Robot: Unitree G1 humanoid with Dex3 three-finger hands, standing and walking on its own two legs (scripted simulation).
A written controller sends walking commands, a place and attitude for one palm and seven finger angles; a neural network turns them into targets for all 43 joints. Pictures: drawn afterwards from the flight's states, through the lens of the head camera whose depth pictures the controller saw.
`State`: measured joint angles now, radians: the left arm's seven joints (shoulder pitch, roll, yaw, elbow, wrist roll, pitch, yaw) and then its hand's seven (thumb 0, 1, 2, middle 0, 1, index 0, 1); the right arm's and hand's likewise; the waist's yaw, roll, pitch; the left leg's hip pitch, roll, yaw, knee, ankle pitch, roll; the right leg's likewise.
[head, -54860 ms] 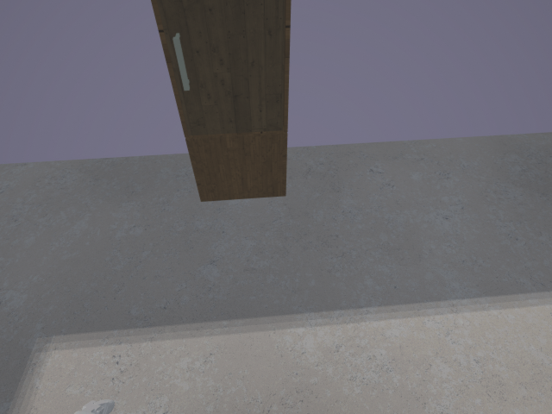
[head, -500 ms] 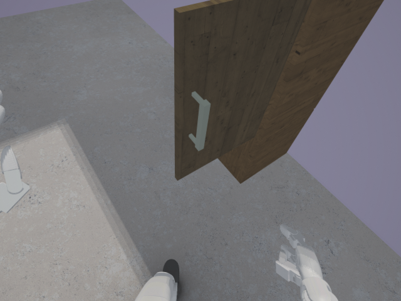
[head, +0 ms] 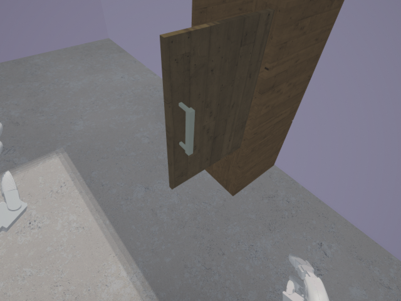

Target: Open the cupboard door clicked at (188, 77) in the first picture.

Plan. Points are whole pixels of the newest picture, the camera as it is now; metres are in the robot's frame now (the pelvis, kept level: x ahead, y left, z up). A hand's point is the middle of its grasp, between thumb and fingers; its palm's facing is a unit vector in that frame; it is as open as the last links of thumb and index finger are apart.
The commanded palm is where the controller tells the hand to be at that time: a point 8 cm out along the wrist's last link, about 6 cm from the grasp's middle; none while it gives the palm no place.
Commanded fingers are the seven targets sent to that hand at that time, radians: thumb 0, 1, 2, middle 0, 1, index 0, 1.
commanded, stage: stop stepping back and stand still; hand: left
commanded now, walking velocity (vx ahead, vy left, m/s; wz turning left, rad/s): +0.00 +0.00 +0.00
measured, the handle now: (185, 129) +0.60 +0.05 -0.02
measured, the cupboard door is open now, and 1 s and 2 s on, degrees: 89 89 89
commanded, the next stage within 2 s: let the arm hang, fingers relaxed in 0.52 s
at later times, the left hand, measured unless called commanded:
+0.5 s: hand out of the picture +0.17 +0.27 +0.17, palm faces +0.41 -0.78 -0.47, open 7.5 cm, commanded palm +0.11 +0.31 +0.19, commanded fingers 0.00 0.90 0.90 -0.20 -0.30 -0.20 -0.30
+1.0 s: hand out of the picture -0.04 +0.19 -0.18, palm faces +0.04 -0.99 -0.16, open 7.1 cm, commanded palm none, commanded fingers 0.00 0.90 0.90 -0.20 -0.30 -0.20 -0.30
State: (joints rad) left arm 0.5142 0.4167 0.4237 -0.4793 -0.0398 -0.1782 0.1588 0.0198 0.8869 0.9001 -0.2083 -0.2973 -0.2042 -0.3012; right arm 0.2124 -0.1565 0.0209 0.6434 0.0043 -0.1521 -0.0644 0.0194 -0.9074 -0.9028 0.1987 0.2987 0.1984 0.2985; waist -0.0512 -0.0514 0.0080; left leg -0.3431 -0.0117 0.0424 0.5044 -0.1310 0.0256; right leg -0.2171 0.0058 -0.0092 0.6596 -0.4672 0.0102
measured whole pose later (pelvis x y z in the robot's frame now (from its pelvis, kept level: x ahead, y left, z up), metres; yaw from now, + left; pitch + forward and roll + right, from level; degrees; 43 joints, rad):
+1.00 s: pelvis -0.04 +0.02 +0.01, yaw +3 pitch -1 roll -1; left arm 0.29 0.20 0.01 1.02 0.02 0.04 0.01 0.01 0.98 0.90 -0.21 -0.30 -0.20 -0.30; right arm 0.24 -0.21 0.01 1.04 -0.02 0.03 -0.01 0.01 -0.91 -0.90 0.20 0.30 0.20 0.30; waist -0.01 -0.05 0.06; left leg -0.31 -0.01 -0.02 0.50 -0.17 0.02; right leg -0.23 0.00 -0.07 0.47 -0.24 -0.01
